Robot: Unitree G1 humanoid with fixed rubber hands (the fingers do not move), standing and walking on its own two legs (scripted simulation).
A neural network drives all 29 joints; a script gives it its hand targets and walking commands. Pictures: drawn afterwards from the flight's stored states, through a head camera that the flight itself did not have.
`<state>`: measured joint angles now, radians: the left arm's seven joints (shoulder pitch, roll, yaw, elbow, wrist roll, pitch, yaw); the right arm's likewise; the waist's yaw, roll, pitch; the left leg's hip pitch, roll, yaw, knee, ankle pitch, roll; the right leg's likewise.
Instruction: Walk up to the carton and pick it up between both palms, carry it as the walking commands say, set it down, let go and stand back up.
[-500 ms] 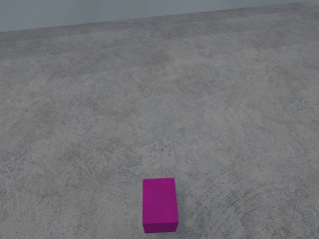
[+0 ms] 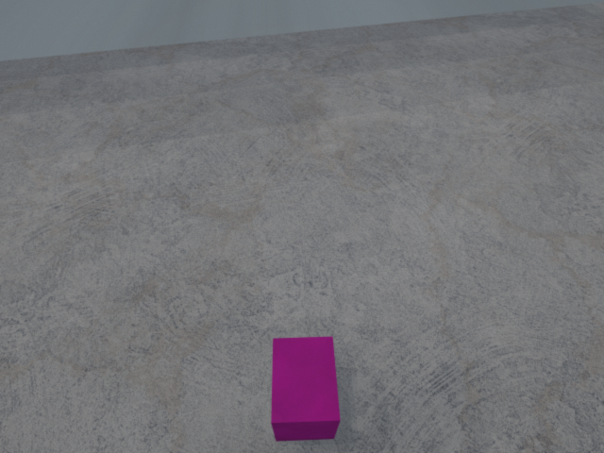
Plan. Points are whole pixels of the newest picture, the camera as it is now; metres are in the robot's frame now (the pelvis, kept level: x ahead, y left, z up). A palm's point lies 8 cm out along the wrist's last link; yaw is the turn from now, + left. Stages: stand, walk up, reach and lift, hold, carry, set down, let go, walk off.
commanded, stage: walk up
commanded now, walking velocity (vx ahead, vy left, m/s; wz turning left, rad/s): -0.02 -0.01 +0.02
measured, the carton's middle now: (304, 389) +0.38 +0.00 -0.66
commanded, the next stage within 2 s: none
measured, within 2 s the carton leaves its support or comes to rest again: neither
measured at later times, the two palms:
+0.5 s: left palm out of the picture -0.07 +0.20 -0.15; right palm out of the picture -0.04 -0.19 -0.15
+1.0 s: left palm out of the picture -0.08 +0.20 -0.15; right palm out of the picture -0.04 -0.19 -0.15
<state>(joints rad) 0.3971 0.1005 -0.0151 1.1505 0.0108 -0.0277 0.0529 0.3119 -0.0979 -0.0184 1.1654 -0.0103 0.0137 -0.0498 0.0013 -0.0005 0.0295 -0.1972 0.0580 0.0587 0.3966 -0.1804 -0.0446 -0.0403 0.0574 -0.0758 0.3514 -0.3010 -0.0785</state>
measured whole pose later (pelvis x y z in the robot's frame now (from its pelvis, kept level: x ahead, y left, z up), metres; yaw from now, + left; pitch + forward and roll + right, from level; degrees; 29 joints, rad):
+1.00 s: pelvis -0.01 +0.00 +0.00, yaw +1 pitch -1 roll +0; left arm 0.40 0.10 -0.02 1.15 0.01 -0.02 0.05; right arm 0.35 -0.09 -0.02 1.12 -0.02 0.02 -0.05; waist 0.00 0.01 0.02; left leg -0.24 0.05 0.03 0.43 -0.17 -0.04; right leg -0.07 0.06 -0.10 0.38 -0.30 -0.08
